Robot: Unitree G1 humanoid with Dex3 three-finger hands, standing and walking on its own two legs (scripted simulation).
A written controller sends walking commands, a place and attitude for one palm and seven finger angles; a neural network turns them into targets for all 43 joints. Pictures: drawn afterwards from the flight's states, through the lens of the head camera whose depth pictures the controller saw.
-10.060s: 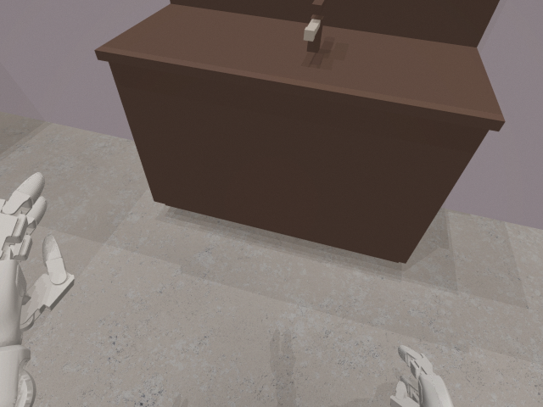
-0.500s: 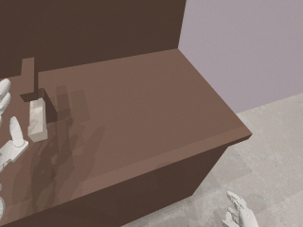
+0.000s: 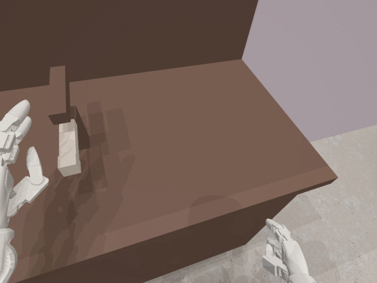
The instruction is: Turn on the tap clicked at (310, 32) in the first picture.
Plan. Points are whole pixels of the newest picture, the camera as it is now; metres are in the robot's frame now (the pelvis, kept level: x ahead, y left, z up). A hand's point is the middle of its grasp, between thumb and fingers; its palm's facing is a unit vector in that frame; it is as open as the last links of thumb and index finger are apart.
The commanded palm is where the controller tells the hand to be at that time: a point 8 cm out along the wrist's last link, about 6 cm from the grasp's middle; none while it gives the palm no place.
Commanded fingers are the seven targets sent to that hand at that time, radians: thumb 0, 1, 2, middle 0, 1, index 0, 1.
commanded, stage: look again from close up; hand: left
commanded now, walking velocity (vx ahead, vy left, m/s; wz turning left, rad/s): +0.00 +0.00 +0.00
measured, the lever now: (69, 164) +0.27 +0.25 +0.12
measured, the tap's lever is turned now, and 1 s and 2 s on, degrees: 0 0 0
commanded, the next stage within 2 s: shuffle to correct the standing spot in 0.34 s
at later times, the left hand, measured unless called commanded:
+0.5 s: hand (59, 183) +0.22 +0.23 +0.15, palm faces +0.36 -0.85 -0.39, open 7.4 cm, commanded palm +0.16 +0.27 +0.17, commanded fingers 0.00 0.90 0.90 -0.20 -0.30 -0.20 -0.30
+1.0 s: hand (83, 211) +0.18 +0.18 +0.16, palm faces +0.32 -0.85 -0.41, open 7.4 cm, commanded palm +0.13 +0.22 +0.17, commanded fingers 0.00 0.90 0.90 -0.20 -0.30 -0.20 -0.30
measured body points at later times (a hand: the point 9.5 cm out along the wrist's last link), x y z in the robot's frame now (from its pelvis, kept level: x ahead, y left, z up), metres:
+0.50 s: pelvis +0.01 -0.02 +0.00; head +0.03 +0.00 +0.45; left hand +0.20 +0.27 +0.17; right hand +0.18 -0.24 -0.08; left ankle +0.03 +0.08 -0.74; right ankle +0.00 -0.16 -0.74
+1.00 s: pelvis -0.03 -0.06 -0.01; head +0.01 -0.05 +0.44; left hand +0.16 +0.22 +0.18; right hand +0.15 -0.28 -0.09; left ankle +0.02 +0.08 -0.74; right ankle +0.00 -0.16 -0.74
